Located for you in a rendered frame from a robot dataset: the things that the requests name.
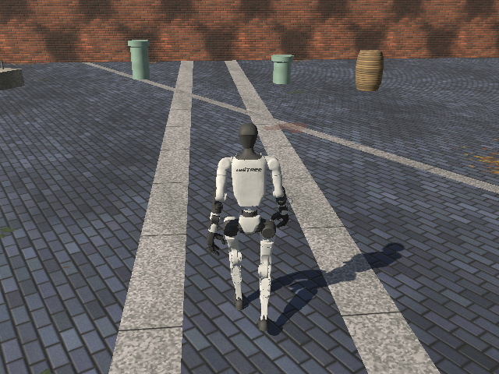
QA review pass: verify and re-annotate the robot right hand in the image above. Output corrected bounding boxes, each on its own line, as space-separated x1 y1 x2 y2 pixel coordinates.
271 212 289 228

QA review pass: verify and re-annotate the robot left hand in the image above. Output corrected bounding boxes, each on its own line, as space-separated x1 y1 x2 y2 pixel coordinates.
207 231 225 256

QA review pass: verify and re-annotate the right robot forearm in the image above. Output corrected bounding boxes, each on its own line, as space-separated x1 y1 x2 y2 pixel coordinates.
275 186 288 215

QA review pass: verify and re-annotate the humanoid robot torso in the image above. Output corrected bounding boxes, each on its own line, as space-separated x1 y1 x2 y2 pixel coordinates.
231 153 267 234

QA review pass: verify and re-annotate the left robot forearm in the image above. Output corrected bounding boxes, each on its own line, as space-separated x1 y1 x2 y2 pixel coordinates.
208 190 223 233

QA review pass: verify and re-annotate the left robot foot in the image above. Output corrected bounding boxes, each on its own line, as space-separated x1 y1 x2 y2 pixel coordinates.
233 293 245 310

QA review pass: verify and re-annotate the robot right upper arm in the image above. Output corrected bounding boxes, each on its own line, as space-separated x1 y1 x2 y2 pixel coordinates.
265 156 284 198

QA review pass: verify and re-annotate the robot left upper arm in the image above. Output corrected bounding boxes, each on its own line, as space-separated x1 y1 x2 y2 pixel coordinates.
215 157 232 202

